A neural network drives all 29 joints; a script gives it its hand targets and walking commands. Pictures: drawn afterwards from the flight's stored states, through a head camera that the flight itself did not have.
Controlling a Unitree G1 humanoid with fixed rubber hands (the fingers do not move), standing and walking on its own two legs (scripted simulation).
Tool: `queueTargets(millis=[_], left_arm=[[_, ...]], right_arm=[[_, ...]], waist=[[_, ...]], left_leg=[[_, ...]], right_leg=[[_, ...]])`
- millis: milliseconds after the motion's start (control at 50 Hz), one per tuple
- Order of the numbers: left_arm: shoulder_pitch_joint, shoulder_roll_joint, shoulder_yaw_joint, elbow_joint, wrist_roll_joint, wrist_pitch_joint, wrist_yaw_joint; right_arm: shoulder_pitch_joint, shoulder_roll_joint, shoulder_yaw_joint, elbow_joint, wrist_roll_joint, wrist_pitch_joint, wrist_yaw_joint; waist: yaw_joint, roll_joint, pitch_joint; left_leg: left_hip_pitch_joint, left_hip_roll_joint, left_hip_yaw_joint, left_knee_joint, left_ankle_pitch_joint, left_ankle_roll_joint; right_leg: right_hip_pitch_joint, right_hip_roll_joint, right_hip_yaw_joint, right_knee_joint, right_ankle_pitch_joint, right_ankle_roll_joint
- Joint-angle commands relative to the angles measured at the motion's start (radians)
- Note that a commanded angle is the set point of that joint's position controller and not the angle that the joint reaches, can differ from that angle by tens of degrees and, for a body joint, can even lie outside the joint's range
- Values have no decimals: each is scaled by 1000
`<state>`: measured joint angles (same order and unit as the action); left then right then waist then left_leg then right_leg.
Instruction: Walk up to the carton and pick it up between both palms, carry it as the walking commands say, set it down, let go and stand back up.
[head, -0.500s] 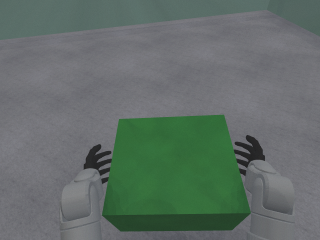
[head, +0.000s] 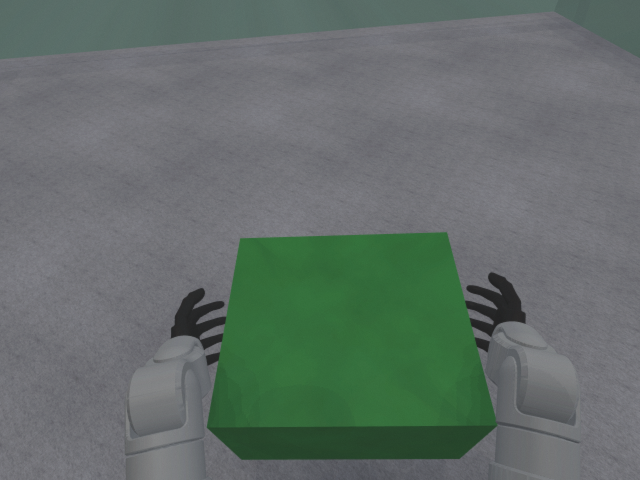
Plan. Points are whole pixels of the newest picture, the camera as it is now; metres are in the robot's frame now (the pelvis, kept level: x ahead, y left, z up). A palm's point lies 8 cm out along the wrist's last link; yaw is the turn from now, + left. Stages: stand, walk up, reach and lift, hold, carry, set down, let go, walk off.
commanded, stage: carry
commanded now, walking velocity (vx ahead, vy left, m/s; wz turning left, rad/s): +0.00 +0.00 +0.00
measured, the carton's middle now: (345, 344) +0.31 -0.01 -0.02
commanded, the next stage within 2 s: hold in 0.20 s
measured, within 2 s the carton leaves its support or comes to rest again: neither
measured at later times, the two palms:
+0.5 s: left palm (199, 297) +0.34 +0.18 +0.06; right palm (485, 280) +0.34 -0.19 +0.08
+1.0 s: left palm (199, 315) +0.33 +0.19 +0.02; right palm (473, 304) +0.33 -0.18 +0.04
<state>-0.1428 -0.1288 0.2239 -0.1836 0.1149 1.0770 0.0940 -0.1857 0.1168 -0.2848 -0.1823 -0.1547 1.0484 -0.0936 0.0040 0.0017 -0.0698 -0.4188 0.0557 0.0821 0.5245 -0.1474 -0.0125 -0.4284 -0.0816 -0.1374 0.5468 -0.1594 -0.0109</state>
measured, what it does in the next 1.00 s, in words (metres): shifts its weight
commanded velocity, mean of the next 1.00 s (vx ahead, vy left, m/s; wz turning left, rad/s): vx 0.00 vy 0.00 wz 0.00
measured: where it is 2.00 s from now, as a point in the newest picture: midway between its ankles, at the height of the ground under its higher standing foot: outside the picture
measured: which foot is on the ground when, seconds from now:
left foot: down 0.00-1.00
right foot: down 0.00-1.00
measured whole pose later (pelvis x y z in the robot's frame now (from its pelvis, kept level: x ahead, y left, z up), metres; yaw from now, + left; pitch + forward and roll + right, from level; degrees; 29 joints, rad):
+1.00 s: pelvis +0.08 +0.01 +0.02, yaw -3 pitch -1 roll +0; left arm -0.11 -0.12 0.27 0.28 0.23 0.64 0.04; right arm -0.15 0.12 -0.33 0.32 -0.22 0.58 -0.05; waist 0.03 -0.03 -0.10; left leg -0.11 -0.02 -0.04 0.30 -0.17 0.01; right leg -0.13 0.03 0.09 0.29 -0.14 0.00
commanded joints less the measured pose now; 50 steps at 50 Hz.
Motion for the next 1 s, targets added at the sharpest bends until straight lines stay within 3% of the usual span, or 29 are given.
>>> queueTargets(millis=[0,20,40,80,100,140,160,180,200,220,240,260,300,360,400,420,500,580,600,620,640,700,740,760,780,800,900,920,980], left_arm=[[-554,-786,-721,-60,-352,-55,-318],[-613,-820,-801,-205,-419,-50,-314],[-607,-813,-805,-226,-427,-46,-314],[-521,-767,-719,-86,-348,-51,-309],[-533,-789,-784,-188,-398,-46,-311],[-492,-750,-713,-80,-333,-65,-312],[-522,-781,-780,-181,-393,-54,-312],[-502,-767,-724,-79,-350,-66,-314],[-531,-568,-373,272,-84,-243,-313],[-586,-537,-383,410,-107,-333,-318],[-670,-628,-492,328,-149,-408,-342],[-789,-675,-550,321,-181,-446,-369],[-1012,-822,-622,342,-238,-497,-418],[-1106,-897,-592,441,-237,-528,-436],[-1104,-874,-529,544,-209,-523,-450],[-1102,-873,-508,624,-206,-515,-462],[-1070,-818,-366,822,-140,-508,-485],[-923,-840,-406,723,-169,-520,-491],[-886,-846,-383,721,-144,-522,-477],[-848,-838,-446,650,-162,-528,-484],[-819,-846,-438,625,-152,-527,-474],[-772,-882,-503,508,-177,-531,-464],[-734,-893,-558,433,-206,-528,-456],[-690,-887,-572,376,-206,-526,-445],[-766,-878,-588,349,-211,-519,-442],[-530,-845,-491,400,-156,-495,-436],[-578,-844,-572,311,-149,-503,-403],[-599,-849,-591,280,-157,-509,-402],[-665,-849,-542,366,-134,-528,-394]], right_arm=[[-465,782,769,8,393,-9,343],[-538,821,855,-149,471,-5,339],[-519,817,865,-156,474,-1,337],[-447,782,796,-18,404,-4,337],[-505,801,874,-160,467,1,334],[-451,763,814,-40,404,-16,336],[-509,790,879,-169,467,-4,334],[-453,765,806,-39,409,-14,335],[-469,594,455,312,68,-184,343],[-468,619,502,480,91,-264,344],[-526,680,565,374,121,-351,359],[-653,774,602,371,143,-388,370],[-876,897,630,389,190,-439,386],[-1018,978,664,512,216,-458,417],[-1031,973,628,599,199,-452,429],[-975,963,569,691,172,-442,432],[-915,905,388,937,123,-439,468],[-768,890,435,774,165,-461,464],[-778,880,450,768,178,-452,473],[-700,892,465,704,186,-461,464],[-704,889,492,676,196,-463,460],[-732,896,598,507,230,-471,464],[-692,907,656,421,238,-468,454],[-705,902,692,380,251,-472,451],[-685,900,673,405,241,-461,450],[-520,907,579,491,203,-434,456],[-524,811,608,426,213,-480,465],[-524,817,615,430,204,-488,465],[-601,774,565,497,178,-518,474]], waist=[[-7,14,-358],[-5,16,-363],[-5,8,-361],[-7,-3,-397],[-6,-30,-391],[-6,-34,-356],[-5,-44,-349],[-4,-13,-358],[94,-69,-106],[49,-46,-116],[28,-11,-235],[-1,-65,-276],[-12,5,-452],[16,-57,-455],[19,-20,-390],[-20,-16,-317],[-13,10,-132],[-32,22,-312],[0,6,-266],[-41,-1,-315],[-9,41,-273],[23,-25,-367],[8,-53,-434],[36,-75,-440],[17,-33,-374],[-1,-100,-408],[20,68,-350],[29,42,-356],[31,61,-277]], left_leg=[[161,97,-109,-92,-34,18],[161,96,-100,-85,-15,13],[155,88,-92,-74,-7,12],[185,102,-106,-67,29,18],[152,108,-110,-61,43,21],[140,95,-100,-63,-24,19],[141,101,-110,-69,-9,24],[151,98,-103,-72,-8,25],[126,-109,-152,-85,-166,29],[160,-107,-173,-102,-184,40],[237,-116,-184,-111,-161,43],[261,-112,-194,-98,-147,52],[348,-99,-187,-99,-180,29],[388,-101,-187,-96,-190,15],[352,-98,-180,-110,-190,9],[340,-96,-176,-117,-195,5],[284,-101,-169,-171,-179,5],[399,-110,-162,-199,237,10],[393,-106,-161,-217,270,6],[434,-115,-166,-221,329,7],[402,-115,-162,-236,378,3],[437,-126,-151,-241,472,4],[479,-130,-145,-243,541,1],[460,-123,-145,-240,581,-1],[446,-123,-143,-242,513,-4],[493,-95,-173,-242,500,21],[495,-92,-176,-208,438,-15],[507,-89,-184,-197,449,-18],[413,-91,-169,-193,165,-10]], right_leg=[[113,-85,96,-95,-102,0],[124,-88,92,-92,-74,1],[133,-91,95,-101,-46,0],[151,-96,91,-87,-15,-8],[181,-96,88,-76,12,-3],[150,-114,116,-111,-63,-12],[155,-106,104,-103,-48,-11],[148,-103,99,-92,-22,-12],[123,139,182,-123,-246,-15],[158,143,189,-115,-254,-16],[200,149,195,-107,-200,-24],[212,140,195,-115,-195,-4],[257,115,208,-161,-236,8],[269,108,211,-211,-305,24],[287,99,225,-235,-295,29],[278,95,224,-245,-290,27],[261,97,212,-270,-273,31],[452,110,218,-260,227,37],[481,117,210,-270,251,33],[511,114,222,-270,359,39],[558,108,229,-273,414,38],[597,138,215,-276,451,34],[621,143,229,-278,534,38],[620,148,231,-265,552,45],[580,150,234,-277,454,37],[478,151,237,-304,423,11],[338,153,238,-275,238,-19],[303,164,243,-268,209,-23],[276,163,228,-224,54,-35]])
